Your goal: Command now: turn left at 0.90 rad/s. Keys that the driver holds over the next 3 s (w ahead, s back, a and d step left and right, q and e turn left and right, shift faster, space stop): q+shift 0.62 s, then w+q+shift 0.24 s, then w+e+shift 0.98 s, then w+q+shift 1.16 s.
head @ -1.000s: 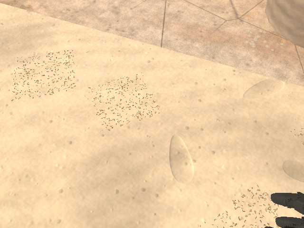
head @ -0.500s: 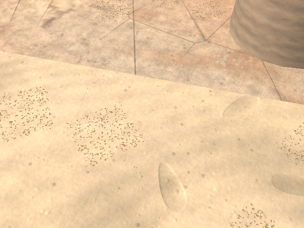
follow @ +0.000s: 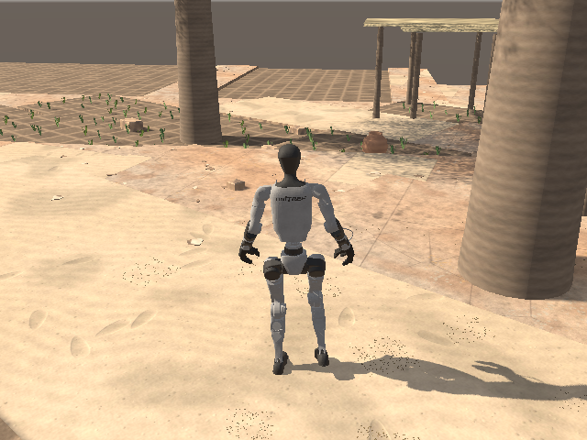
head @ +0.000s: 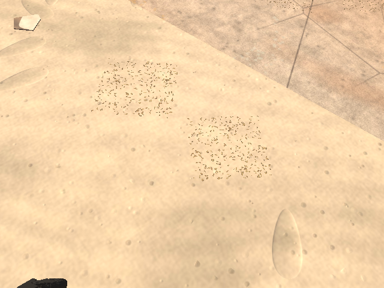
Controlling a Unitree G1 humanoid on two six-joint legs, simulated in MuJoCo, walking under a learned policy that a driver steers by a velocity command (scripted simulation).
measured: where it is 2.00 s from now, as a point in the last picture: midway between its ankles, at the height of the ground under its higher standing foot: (28, 178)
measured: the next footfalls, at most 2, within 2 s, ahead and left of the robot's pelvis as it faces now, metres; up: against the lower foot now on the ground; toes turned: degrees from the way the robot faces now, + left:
right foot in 0.24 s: +0.13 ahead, -0.12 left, +0.00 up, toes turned +24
left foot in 0.68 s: -0.03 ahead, +0.11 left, +0.00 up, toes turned +43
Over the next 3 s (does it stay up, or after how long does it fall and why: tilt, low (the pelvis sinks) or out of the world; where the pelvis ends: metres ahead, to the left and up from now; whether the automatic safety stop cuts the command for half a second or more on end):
stays up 1.64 0.95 -0.03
